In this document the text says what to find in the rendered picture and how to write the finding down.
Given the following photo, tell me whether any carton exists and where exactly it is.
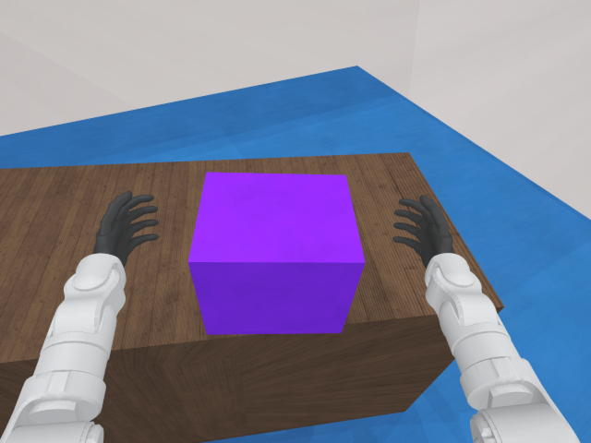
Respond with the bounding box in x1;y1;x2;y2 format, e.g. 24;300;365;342
188;173;365;335

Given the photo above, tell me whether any robot right upper arm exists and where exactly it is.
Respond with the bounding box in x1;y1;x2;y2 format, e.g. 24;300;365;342
470;402;574;443

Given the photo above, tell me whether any pedestal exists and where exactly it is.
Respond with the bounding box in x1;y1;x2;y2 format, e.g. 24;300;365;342
0;152;504;443

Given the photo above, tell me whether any left robot forearm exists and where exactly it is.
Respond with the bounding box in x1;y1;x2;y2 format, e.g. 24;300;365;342
0;254;127;443

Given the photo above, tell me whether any right robot forearm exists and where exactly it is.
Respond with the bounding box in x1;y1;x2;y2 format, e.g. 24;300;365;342
425;253;580;443

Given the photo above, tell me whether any robot left hand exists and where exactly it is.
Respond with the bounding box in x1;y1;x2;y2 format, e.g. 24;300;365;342
92;191;159;267

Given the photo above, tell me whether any robot right hand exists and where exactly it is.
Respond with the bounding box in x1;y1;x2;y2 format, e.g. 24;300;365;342
392;195;455;268

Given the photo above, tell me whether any robot left upper arm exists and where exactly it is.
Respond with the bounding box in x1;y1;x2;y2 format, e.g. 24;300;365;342
5;420;103;443

